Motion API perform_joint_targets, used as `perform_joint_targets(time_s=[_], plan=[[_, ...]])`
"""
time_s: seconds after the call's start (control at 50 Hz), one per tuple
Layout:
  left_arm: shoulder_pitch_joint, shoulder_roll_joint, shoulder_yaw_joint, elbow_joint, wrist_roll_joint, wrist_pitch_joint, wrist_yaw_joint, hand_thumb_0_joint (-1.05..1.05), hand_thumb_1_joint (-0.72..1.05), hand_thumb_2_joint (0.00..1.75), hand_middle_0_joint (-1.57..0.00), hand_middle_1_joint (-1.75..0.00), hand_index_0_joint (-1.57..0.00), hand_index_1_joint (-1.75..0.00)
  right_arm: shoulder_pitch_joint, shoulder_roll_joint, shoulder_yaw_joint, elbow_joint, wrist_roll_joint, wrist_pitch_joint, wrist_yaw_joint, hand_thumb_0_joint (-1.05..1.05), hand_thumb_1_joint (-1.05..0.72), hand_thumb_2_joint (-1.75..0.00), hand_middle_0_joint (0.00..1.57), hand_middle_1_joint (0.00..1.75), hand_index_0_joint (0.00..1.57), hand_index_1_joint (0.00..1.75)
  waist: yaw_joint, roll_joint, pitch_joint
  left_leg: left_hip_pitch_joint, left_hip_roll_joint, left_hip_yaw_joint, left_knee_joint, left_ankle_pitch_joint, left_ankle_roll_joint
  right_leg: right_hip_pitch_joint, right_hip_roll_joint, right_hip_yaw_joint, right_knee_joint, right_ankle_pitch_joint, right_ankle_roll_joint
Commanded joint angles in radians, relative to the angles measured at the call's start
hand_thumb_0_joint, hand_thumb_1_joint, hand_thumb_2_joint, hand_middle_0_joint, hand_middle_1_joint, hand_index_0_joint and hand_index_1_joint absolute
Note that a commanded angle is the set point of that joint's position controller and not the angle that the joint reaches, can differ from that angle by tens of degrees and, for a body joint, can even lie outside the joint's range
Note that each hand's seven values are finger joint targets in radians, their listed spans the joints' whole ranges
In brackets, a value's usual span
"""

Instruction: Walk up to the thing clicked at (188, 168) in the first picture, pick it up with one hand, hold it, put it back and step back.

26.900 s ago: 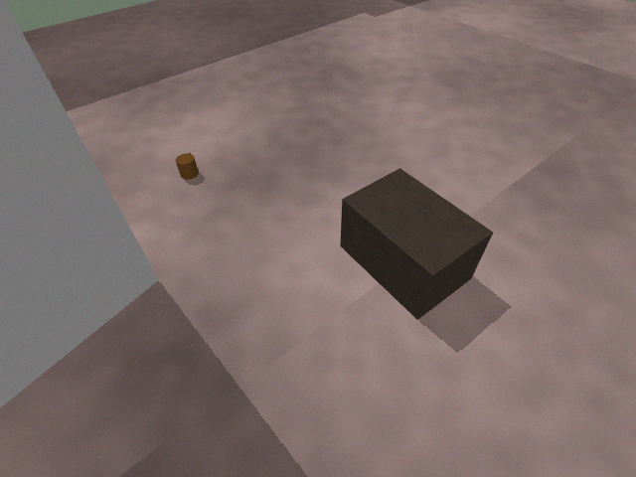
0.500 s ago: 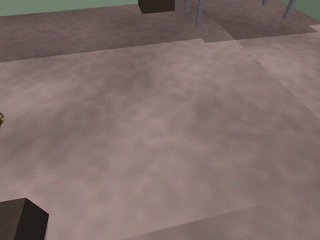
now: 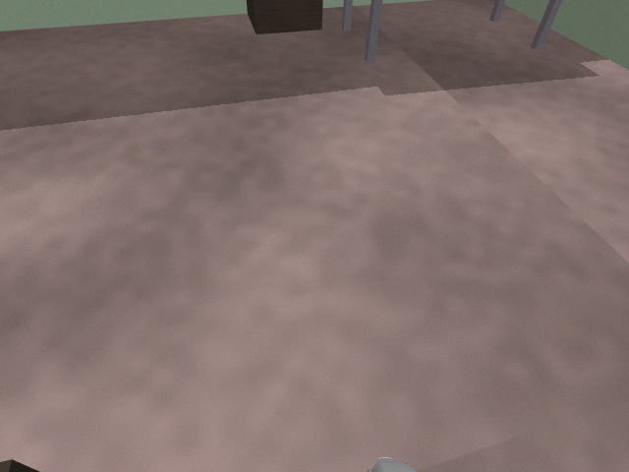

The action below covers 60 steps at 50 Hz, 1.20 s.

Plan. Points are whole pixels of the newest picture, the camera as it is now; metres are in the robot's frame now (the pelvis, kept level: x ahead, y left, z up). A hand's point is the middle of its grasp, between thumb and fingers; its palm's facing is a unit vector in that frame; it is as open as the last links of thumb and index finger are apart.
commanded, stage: walk up
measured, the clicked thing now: out of the picture +0.99 +1.46 -0.73
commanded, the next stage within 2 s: none
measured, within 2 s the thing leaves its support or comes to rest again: neither
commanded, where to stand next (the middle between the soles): +0.94 +0.01 m, yaw +1 degrees
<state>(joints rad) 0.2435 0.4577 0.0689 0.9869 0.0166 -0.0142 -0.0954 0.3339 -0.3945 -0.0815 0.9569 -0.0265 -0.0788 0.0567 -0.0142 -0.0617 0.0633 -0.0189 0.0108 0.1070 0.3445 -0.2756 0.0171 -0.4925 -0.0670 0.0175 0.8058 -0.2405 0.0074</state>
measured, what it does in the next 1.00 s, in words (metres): walks ahead: right foot, then left foot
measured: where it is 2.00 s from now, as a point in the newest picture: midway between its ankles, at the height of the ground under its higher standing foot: (318, 305)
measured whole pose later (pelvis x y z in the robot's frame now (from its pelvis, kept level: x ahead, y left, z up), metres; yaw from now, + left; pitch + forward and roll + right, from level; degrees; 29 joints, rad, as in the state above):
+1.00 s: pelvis +0.47 -0.01 -0.01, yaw -1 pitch -3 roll +2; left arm 0.26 0.43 0.06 0.89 0.01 -0.04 -0.09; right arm 0.35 -0.42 -0.05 0.83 -0.01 -0.08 0.06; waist -0.02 -0.02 0.07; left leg -0.10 0.05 0.12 0.50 -0.34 -0.01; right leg -0.44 -0.10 -0.03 0.64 -0.18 -0.02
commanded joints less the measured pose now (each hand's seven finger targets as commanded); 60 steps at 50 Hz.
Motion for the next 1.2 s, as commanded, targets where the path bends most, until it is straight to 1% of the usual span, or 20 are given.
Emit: perform_joint_targets(time_s=[0.0,0.06,0.12,0.14,0.16,0.18,0.28,0.5,0.56,0.58,0.6,0.62,0.72,0.82,0.92,1.0,1.02,1.04,1.06,1.18], plan=[[-0.175,0.145,0.031,-0.142,0.007,-0.041,-0.006,0.00,0.90,0.90,-0.20,-0.30,-0.20,-0.30,-0.015,-0.279,-0.065,-0.099,0.012,-0.024,-0.014,0.00,-0.90,-0.90,0.20,0.30,0.20,0.30,-0.046,0.190,0.051,-0.015,0.225,-0.141,-0.163,0.053,0.166,-0.034,-0.021,-0.046,-0.193,0.099,-0.018],[-0.149,0.132,0.038,-0.138,0.001,-0.047,0.001,0.00,0.90,0.90,-0.20,-0.30,-0.20,-0.30,-0.016,-0.290,-0.068,-0.123,0.016,-0.016,-0.022,0.00,-0.90,-0.90,0.20,0.30,0.20,0.30,-0.014,0.201,0.010,-0.044,0.246,-0.128,-0.064,0.241,0.146,0.117,0.006,-0.080,-0.218,0.106,-0.047],[0.068,0.183,0.076,-0.081,-0.001,-0.059,0.024,0.00,0.90,0.90,-0.20,-0.30,-0.20,-0.30,-0.005,-0.232,-0.041,-0.149,0.016,-0.010,-0.028,0.00,-0.90,-0.90,0.20,0.30,0.20,0.30,0.107,0.009,-0.119,-0.198,0.143,-0.032,0.366,0.379,0.094,0.520,0.059,-0.110,-0.282,0.035,-0.078],[0.195,0.257,0.106,-0.074,0.008,-0.063,0.039,0.00,0.90,0.90,-0.20,-0.30,-0.20,-0.30,0.040,-0.180,-0.021,-0.164,0.021,-0.011,-0.028,0.00,-0.90,-0.90,0.20,0.30,0.20,0.30,0.156,-0.163,-0.200,-0.372,0.061,0.009,0.677,0.188,0.054,0.689,-0.103,0.138,-0.361,-0.180,-0.125],[0.216,0.343,0.113,-0.092,-0.009,-0.068,0.045,0.00,0.90,0.90,-0.20,-0.30,-0.20,-0.30,0.060,-0.177,-0.018,-0.179,0.035,-0.007,-0.030,0.00,-0.90,-0.90,0.20,0.30,0.20,0.30,0.146,-0.258,-0.196,-0.590,-0.069,-0.054,0.844,-0.237,0.031,0.725,-0.364,0.648,-0.580,-0.313,-0.236],[0.125,0.330,0.106,-0.121,-0.023,-0.065,0.046,0.00,0.90,0.90,-0.20,-0.30,-0.20,-0.30,0.001,-0.252,-0.037,-0.155,0.017,0.003,-0.040,0.00,-0.90,-0.90,0.20,0.30,0.20,0.30,0.132,-0.091,-0.097,-0.574,0.016,-0.176,0.925,-0.244,0.034,0.543,-0.379,0.669,-0.594,-0.391,-0.289],[-0.033,0.201,0.069,-0.170,-0.018,-0.082,0.052,0.00,0.90,0.90,-0.20,-0.30,-0.20,-0.30,0.083,-0.225,-0.039,-0.090,0.017,0.011,-0.005,0.00,-0.90,-0.90,0.20,0.30,0.20,0.30,0.019,-0.077,0.036,-0.475,0.099,-0.152,0.720,-0.006,0.017,0.242,-0.181,0.198,-0.629,-0.238,-0.211],[0.044,0.228,0.070,-0.204,-0.006,-0.091,0.041,0.00,0.90,0.90,-0.20,-0.30,-0.20,-0.30,-0.143,-0.187,-0.048,-0.166,0.001,-0.008,0.030,0.00,-0.90,-0.90,0.20,0.30,0.20,0.30,0.067,-0.029,0.005,-0.359,0.094,-0.046,0.237,0.171,-0.008,0.271,-0.172,0.046,-0.541,-0.059,-0.201],[0.034,0.211,0.053,-0.210,-0.001,-0.083,0.047,0.00,0.90,0.90,-0.20,-0.30,-0.20,-0.30,0.015,-0.234,-0.068,-0.120,-0.003,-0.016,0.016,0.00,-0.90,-0.90,0.20,0.30,0.20,0.30,-0.036,0.086,-0.071,-0.088,0.037,-0.016,0.186,0.085,0.030,0.218,-0.126,-0.016,-0.264,0.180,-0.157],[0.081,0.162,0.030,-0.210,-0.010,-0.079,0.053,0.00,0.90,0.90,-0.20,-0.30,-0.20,-0.30,0.125,-0.286,-0.085,-0.095,-0.014,-0.023,0.003,0.00,-0.90,-0.90,0.20,0.30,0.20,0.30,-0.082,0.230,-0.138,0.073,0.087,-0.110,0.105,-0.045,0.078,0.124,-0.047,-0.090,0.026,0.206,-0.125],[0.135,0.084,0.013,-0.224,-0.030,-0.077,0.057,0.00,0.90,0.90,-0.20,-0.30,-0.20,-0.30,0.181,-0.379,-0.109,-0.116,-0.024,-0.029,-0.010,0.00,-0.90,-0.90,0.20,0.30,0.20,0.30,-0.092,0.427,-0.192,0.257,0.370,-0.616,-0.005,-0.152,0.186,-0.166,0.109,-0.102,0.317,-0.127,-0.053],[0.109,0.190,0.037,-0.197,-0.028,-0.069,0.074,0.00,0.90,0.90,-0.20,-0.30,-0.20,-0.30,0.160,-0.391,-0.115,-0.135,0.015,-0.026,-0.011,0.00,-0.90,-0.90,0.20,0.30,0.20,0.30,-0.097,0.271,-0.214,0.212,0.446,-0.767,-0.075,-0.165,0.276,-0.179,0.084,0.033,0.394,-0.296,-0.071],[0.158,0.178,0.028,-0.138,-0.027,-0.059,0.056,0.00,0.90,0.90,-0.20,-0.30,-0.20,-0.30,-0.006,-0.268,-0.054,-0.175,0.031,-0.025,-0.027,0.00,-0.90,-0.90,0.20,0.30,0.20,0.30,0.007,0.216,-0.053,-0.091,0.285,-0.261,-0.064,0.175,0.178,-0.063,-0.017,0.061,0.276,-0.108,-0.040],[0.060,0.153,0.033,-0.162,-0.005,-0.045,0.025,0.00,0.90,0.90,-0.20,-0.30,-0.20,-0.30,-0.013,-0.289,-0.057,-0.202,0.022,-0.030,-0.022,0.00,-0.90,-0.90,0.20,0.30,0.20,0.30,-0.009,0.210,0.016,-0.165,0.279,-0.188,-0.130,0.014,0.221,-0.042,-0.053,-0.015,0.036,-0.034,-0.003],[0.001,0.143,0.044,-0.167,-0.003,-0.058,0.011,0.00,0.90,0.90,-0.20,-0.30,-0.20,-0.30,-0.040,-0.292,-0.054,-0.214,0.025,-0.028,-0.014,0.00,-0.90,-0.90,0.20,0.30,0.20,0.30,-0.001,0.198,0.021,-0.244,0.242,-0.145,-0.088,-0.085,0.179,0.108,-0.021,-0.065,-0.164,0.093,-0.025],[0.142,0.181,0.071,-0.123,0.003,-0.076,0.031,0.00,0.90,0.90,-0.20,-0.30,-0.20,-0.30,-0.047,-0.241,-0.032,-0.221,0.019,-0.013,-0.016,0.00,-0.90,-0.90,0.20,0.30,0.20,0.30,0.089,0.041,-0.068,-0.340,0.173,-0.065,0.248,0.002,0.119,0.423,0.038,-0.096,-0.268,0.012,-0.050],[0.226,0.247,0.095,-0.118,0.009,-0.090,0.046,0.00,0.90,0.90,-0.20,-0.30,-0.20,-0.30,0.005,-0.177,-0.008,-0.228,0.021,-0.015,-0.017,0.00,-0.90,-0.90,0.20,0.30,0.20,0.30,0.125,-0.158,-0.120,-0.448,0.085,0.004,0.566,0.025,0.071,0.549,-0.108,0.146,-0.402,-0.165,-0.101],[0.246,0.327,0.105,-0.140,0.000,-0.099,0.057,0.00,0.90,0.90,-0.20,-0.30,-0.20,-0.30,0.029,-0.151,0.004,-0.239,0.027,-0.013,-0.020,0.00,-0.90,-0.90,0.20,0.30,0.20,0.30,0.115,-0.255,-0.118,-0.658,-0.034,-0.027,0.766,-0.232,0.020,0.627,-0.352,0.592,-0.556,-0.171,-0.209],[0.213,0.330,0.097,-0.147,-0.015,-0.094,0.059,0.00,0.90,0.90,-0.20,-0.30,-0.20,-0.30,-0.031,-0.239,-0.020,-0.218,0.017,-0.001,-0.034,0.00,-0.90,-0.90,0.20,0.30,0.20,0.30,0.119,-0.115,-0.066,-0.664,0.019,-0.125,0.835,-0.267,0.021,0.522,-0.392,0.638,-0.551,-0.154,-0.286],[0.061,0.219,0.059,-0.201,-0.013,-0.094,0.069,0.00,0.90,0.90,-0.20,-0.30,-0.20,-0.30,0.033,-0.216,-0.029,-0.142,0.022,0.014,-0.005,0.00,-0.90,-0.90,0.20,0.30,0.20,0.30,0.028,-0.111,-0.011,-0.505,0.078,-0.125,0.608,-0.061,-0.003,0.300,-0.195,0.125,-0.531,0.089,-0.234]])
